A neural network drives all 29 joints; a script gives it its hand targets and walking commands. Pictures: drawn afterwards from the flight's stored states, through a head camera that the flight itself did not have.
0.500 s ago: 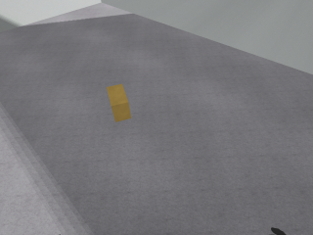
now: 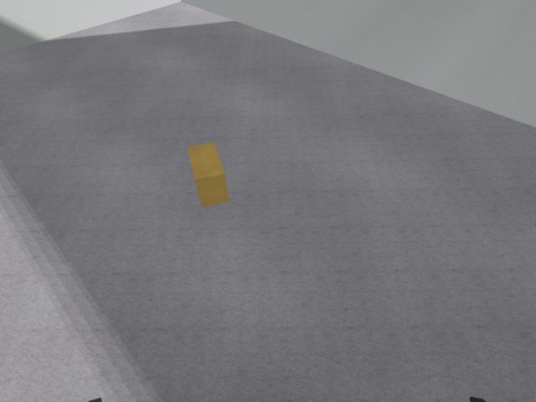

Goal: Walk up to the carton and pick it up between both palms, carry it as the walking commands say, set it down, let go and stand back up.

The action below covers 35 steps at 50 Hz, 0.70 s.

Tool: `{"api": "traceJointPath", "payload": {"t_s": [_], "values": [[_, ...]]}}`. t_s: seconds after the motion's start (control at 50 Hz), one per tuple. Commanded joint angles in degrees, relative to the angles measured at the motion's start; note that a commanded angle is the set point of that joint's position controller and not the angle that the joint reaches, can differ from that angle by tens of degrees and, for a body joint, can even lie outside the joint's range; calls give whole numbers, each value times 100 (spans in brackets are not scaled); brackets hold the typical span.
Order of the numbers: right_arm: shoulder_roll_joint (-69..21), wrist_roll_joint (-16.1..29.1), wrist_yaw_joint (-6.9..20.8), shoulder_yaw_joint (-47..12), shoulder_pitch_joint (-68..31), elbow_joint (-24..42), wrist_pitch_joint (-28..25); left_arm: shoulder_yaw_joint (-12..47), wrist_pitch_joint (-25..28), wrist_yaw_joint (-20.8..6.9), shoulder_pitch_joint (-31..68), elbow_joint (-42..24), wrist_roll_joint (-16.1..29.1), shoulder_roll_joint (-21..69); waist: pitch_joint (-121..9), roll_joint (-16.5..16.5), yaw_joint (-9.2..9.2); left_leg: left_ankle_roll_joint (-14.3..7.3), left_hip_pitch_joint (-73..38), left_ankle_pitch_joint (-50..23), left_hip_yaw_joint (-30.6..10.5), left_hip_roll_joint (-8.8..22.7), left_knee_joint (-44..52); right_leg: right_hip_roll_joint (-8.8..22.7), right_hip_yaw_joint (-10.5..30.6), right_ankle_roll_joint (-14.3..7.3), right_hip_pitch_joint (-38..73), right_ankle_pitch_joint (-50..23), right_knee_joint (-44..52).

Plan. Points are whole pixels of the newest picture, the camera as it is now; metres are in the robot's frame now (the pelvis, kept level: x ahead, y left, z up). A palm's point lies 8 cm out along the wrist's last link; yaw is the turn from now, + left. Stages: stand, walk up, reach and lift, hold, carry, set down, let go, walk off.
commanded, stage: walk up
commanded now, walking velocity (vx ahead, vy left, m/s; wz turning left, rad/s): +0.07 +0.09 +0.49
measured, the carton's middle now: (208, 174) +1.34 +0.31 -0.68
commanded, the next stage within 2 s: none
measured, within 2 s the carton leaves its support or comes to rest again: neither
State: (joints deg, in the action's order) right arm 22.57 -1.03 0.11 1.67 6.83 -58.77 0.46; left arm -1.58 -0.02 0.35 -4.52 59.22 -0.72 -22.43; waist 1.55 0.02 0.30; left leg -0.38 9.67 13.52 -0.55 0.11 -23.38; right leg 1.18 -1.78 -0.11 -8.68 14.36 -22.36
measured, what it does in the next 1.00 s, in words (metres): walks ahead: left foot, then right foot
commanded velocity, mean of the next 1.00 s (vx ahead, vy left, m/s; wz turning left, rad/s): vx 0.48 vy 0.06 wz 0.19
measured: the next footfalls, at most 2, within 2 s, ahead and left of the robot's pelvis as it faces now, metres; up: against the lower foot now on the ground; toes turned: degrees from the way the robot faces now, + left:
left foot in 0.32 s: +0.14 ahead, +0.23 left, +0.00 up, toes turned +16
right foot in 0.82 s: +0.46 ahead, +0.10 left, +0.00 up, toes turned +5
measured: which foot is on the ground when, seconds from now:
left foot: down 0.00-0.00, up 0.02-0.30, down 0.32-0.82, up 0.84-1.00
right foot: down 0.00-0.30, up 0.32-0.80, down 0.82-1.00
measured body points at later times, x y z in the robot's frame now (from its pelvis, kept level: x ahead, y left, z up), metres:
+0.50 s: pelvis +0.13 +0.15 +0.00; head +0.14 +0.17 +0.44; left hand +0.16 +0.42 -0.15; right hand +0.18 -0.11 -0.14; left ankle +0.10 +0.22 -0.74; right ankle +0.17 -0.01 -0.67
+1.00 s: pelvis +0.39 +0.20 -0.01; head +0.42 +0.19 +0.44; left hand +0.37 +0.46 -0.14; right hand +0.48 -0.05 -0.15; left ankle +0.34 +0.34 -0.67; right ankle +0.42 +0.09 -0.74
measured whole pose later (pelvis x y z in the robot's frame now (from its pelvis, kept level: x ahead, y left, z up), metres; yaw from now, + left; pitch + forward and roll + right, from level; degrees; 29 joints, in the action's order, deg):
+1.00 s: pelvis +0.39 +0.20 -0.01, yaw +10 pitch +0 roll +0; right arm 13.8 -1.5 1.3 2.8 15.8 -54.7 -2.0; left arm -3.4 4.0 -0.5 -18.3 54.9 -1.5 -12.4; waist 2.9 -1.6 -0.3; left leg 0.4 26.6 15.9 2.0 6.3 -60.8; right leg 1.4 -5.9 -1.2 -13.3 13.7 -27.2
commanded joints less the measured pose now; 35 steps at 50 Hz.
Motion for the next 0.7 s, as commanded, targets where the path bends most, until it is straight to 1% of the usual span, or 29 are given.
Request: {"api": "traceJointPath", "payload": {"t_s": [0.0, 0.02, 0.04, 0.06, 0.08, 0.1, 0.12, 0.14, 0.16, 0.18, 0.22, 0.24, 0.26, 0.28, 0.3, 0.32, 0.34, 0.36, 0.38, 0.4, 0.42, 0.44, 0.46, 0.48, 0.5, 0.52, 0.6, 0.66, 0.68], "values": [[153, -18, 153, 150, -967, 1045, 290, -375, -124, 278, -1681, -49, -64, -1003, 237, 980, -980, -100, 3155, 1679, 68, -125, -2406, 2662, 2071, -907, 1356, -359, 942], [45, -40, 120, 124, -790, 1030, 201, -288, -60, 247, -1471, -65, -113, -740, 191, 1072, -848, -53, 2886, 1866, -1, 362, -3144, 2800, 1972, -1166, 745, 247, 1227], [114, 21, 191, 130, -613, 990, 116, -309, 33, 207, -1302, -96, -143, -740, 115, 984, -706, -103, 2994, 1542, 21, 546, -3342, 2641, 1885, -1041, 721, 2170, 1499], [141, 39, 290, 154, -469, 966, 87, -319, 54, 150, -1011, -197, -175, -660, 164, 1173, -505, -105, 2962, 1326, 37, 565, -3596, 2379, 1784, -799, 334, 3430, 1681], [175, 53, 374, 174, -394, 926, 78, -324, 107, 135, -754, -306, -175, -638, 242, 1136, -319, -70, 2911, 1114, 6, 528, -3627, 2263, 1541, -704, 183, 3367, 1697], [131, 51, 427, 158, -350, 877, 72, -329, 174, 118, -733, -378, -185, -547, 271, 953, -237, -26, 2607, 933, 109, 517, -3370, 2157, 1199, -693, 12, 2907, 1658], [40, 29, 448, 126, -351, 833, 57, -349, 237, 109, -797, -356, -210, -484, 364, 725, -225, 25, 2286, 813, 259, 507, -2912, 2082, 837, -658, -132, 2273, 1590], [15, -30, 501, 108, -544, 964, 135, -441, 259, 158, -1186, -240, -166, -702, 535, 305, -278, 126, 2437, 793, 232, 471, -2739, 2326, 954, -671, 95, 1752, 1557], [-261, -37, 430, -22, -495, 1273, 139, -521, 321, 87, -1323, -232, -83, -857, 523, 597, -234, 92, 2360, 678, 267, 489, -2481, 2442, 911, -560, 321, 1335, 1580], [-354, 4, 412, -41, -466, 1189, 79, -517, 366, 26, -1083, -247, -113, -739, 504, 961, -168, 37, 1850, 551, 367, 528, -2013, 2188, 445, -438, 48, 1233, 1544], [-346, 57, 426, -45, -207, 1170, 35, -523, 367, -55, -1010, -311, -153, -725, 494, 1246, -7, 31, 1105, 608, 721, 413, -1587, 1978, 104, -360, -368, 1417, 1431], [-335, 49, 406, -11, 117, 1019, -3, -505, 356, -75, -945, -330, -158, -676, 410, 1244, 122, 45, 660, 524, 903, 327, -1389, 1892, -78, -350, -594, 1568, 1203], [-278, 32, 376, 50, 564, 798, -36, -457, 331, -79, -928, -372, -167, -535, 265, 925, 297, 30, 22, 467, 1047, 169, -1200, 1678, -359, -303, -909, 1614, 626], [-38, 13, 327, 187, 1230, 416, -96, -365, 299, -82, -1001, -379, -187, -245, -126, 283, 500, -63, -1012, 535, 1028, 43, -1120, 1236, -792, -244, -1396, 1431, -570], [372, -39, 235, 316, 2187, 118, -168, -230, 299, -83, -1045, -488, -220, 117, -382, -1095, 892, -233, -1890, 980, 74, 485, -489, 700, -1148, -130, -2240, 1448, -2722], [1027, -70, 97, 397, 2627, 127, -238, -134, 332, -111, -760, -888, -229, 491, -371, -2321, 980, -752, -1911, 2080, -3237, 2294, 1202, 85, -692, 162, -3592, 2565, -4356], [1123, -33, 73, 376, 2528, 191, -234, -240, 277, -51, -654, -979, -264, 272, -388, -1439, 820, -1075, -1297, 2732, -3886, 2609, 1530, 536, 376, 25, -3725, 2107, -4872], [657, 34, 43, 224, 2003, 503, -171, -241, 284, -90, -670, -983, -174, 155, -2, -1320, 655, -1108, -710, 3023, -3317, 2107, 1505, 736, 511, 37, -3497, 1639, -4765], [410, 28, 90, 205, 1467, 452, -224, -228, 331, -100, -807, -885, -220, 299, 284, -991, 298, -981, -404, 2441, -2834, 1998, 1543, 771, 547, 84, -3505, 1146, -4587], [101, 50, 54, 143, 1224, 608, -258, -230, 363, -167, -965, -853, -146, 277, 294, -786, 162, -928, -209, 1608, -2082, 1558, 1451, 808, 449, 167, -3088, 611, -4318], [81, 31, 68, 185, 1242, 493, -378, -225, 339, -189, -1095, -763, -169, 374, 292, -635, 60, -899, -211, 569, -1710, 1563, 1380, 760, 342, 238, -3022, 245, -4228], [-177, 24, -4, 75, 1485, 578, -436, -299, 327, -266, -1189, -769, -89, 296, 176, -460, 76, -922, -196, -39, -1226, 1448, 1288, 804, 354, 340, -2706, -123, -4046], [-132, 7, 22, 117, 1645, 419, -520, -278, 268, -250, -1098, -756, -117, 433, 174, -394, 66, -890, -336, -729, -1154, 1597, 1225, 713, 267, 372, -2817, -196, -3993], [-290, 21, -17, 60, 1825, 428, -536, -278, 249, -290, -985, -866, -99, 456, 128, -399, 100, -906, -417, -1064, -835, 1477, 1144, 708, 253, 413, -2732, -374, -3862], [-285, 12, -4, 83, 1918, 323, -563, -242, 210, -282, -729, -932, -135, 572, 235, -418, 129, -899, -496, -1353, -829, 1546, 1169, 640, 155, 427, -2907, -419, -3719], [-384, 15, -39, 45, 2013, 365, -555, -236, 194, -314, -565, -1038, -115, 591, 299, -471, 176, -902, -497, -1346, -633, 1469, 1188, 638, 130, 443, -2860, -603, -3525], [-446, -20, -104, 27, 2245, 398, -554, -172, 155, -394, 211, -1339, -55, 677, 632, -483, 291, -854, -487, -1476, -425, 1390, 1420, 443, -76, 416, -2631, -1126, -2497], [-424, -52, -120, 47, 2447, 231, -503, -161, 156, -378, 597, -1539, 0, 747, 707, -707, 387, -791, -700, -2155, -154, 1328, 1355, 327, -302, 321, -2350, -882, -1865], [-329, -76, -91, 105, 2472, 38, -483, -148, 151, -336, 722, -1574, -28, 828, 751, -763, 391, -764, -834, -2476, -215, 1409, 1300, 238, -438, 254, -2437, -627, -1752]]}}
